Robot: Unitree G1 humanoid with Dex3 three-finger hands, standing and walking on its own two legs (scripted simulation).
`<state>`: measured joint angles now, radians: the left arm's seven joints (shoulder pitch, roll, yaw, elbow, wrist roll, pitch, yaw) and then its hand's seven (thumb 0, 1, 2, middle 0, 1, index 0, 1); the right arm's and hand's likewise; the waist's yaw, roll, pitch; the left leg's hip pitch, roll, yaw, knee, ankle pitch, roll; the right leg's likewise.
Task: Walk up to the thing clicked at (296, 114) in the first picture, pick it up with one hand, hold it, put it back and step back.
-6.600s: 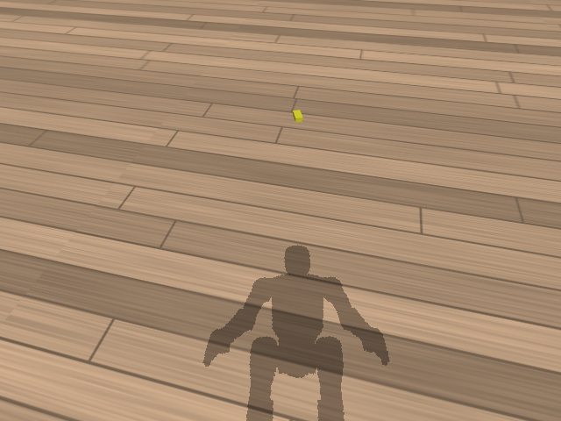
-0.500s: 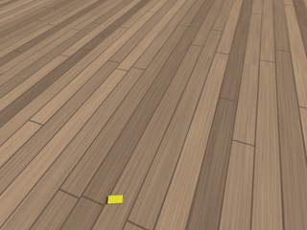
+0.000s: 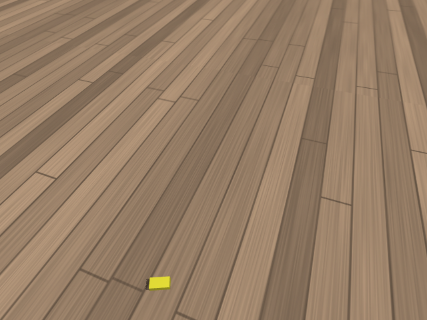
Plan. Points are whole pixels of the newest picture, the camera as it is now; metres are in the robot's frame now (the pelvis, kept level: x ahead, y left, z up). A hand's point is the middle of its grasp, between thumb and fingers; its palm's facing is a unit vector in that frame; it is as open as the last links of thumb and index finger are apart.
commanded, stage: stand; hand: left
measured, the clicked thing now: (160, 283) +0.43 +0.28 -0.76
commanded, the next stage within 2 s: none
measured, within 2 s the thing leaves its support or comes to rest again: neither
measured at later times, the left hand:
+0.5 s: hand out of the picture +0.05 +0.25 -0.15, palm faces +0.00 -0.94 -0.34, open 7.4 cm
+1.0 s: hand out of the picture +0.05 +0.25 -0.15, palm faces +0.00 -0.94 -0.34, open 7.4 cm
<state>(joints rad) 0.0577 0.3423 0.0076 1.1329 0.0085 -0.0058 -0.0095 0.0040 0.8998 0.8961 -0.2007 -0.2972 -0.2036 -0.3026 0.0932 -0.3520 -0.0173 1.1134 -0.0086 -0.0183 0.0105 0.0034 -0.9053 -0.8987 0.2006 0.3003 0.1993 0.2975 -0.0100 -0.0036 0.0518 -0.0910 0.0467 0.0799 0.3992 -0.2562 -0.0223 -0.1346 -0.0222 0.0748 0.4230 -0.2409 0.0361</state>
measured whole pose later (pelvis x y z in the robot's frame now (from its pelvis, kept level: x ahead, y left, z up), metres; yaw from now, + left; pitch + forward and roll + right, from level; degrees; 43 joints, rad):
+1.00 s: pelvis -0.02 -0.01 +0.01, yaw +2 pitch -2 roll +0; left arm 0.11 0.35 -0.01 1.13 0.01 -0.01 -0.01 0.00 0.90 0.90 -0.20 -0.30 -0.20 -0.30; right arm 0.09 -0.35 -0.01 1.16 -0.01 -0.01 0.02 0.00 -0.91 -0.90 0.20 0.30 0.20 0.30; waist -0.01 0.00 0.05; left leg -0.11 0.04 0.04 0.32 -0.17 -0.03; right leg -0.13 -0.03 0.03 0.34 -0.17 0.03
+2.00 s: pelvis +0.00 -0.01 +0.01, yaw +3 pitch -2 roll +0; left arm 0.10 0.35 0.00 1.12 0.01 -0.01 0.00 0.00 0.90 0.90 -0.20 -0.30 -0.20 -0.30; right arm 0.09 -0.35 -0.01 1.14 -0.01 -0.01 0.01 0.00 -0.91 -0.90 0.20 0.30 0.20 0.30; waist 0.00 0.00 0.05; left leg -0.09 0.05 0.03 0.31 -0.19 -0.04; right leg -0.11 -0.02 0.02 0.33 -0.19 0.02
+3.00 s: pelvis +0.00 -0.01 +0.01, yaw +3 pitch -2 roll +0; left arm 0.12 0.35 -0.01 1.12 0.01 -0.01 0.00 0.00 0.90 0.90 -0.20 -0.30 -0.20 -0.30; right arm 0.11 -0.35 -0.01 1.13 -0.01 -0.01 0.01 0.00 -0.91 -0.90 0.20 0.30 0.20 0.30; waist 0.00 0.00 0.05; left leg -0.09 0.04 0.03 0.31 -0.19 -0.03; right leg -0.11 -0.03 0.02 0.33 -0.19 0.03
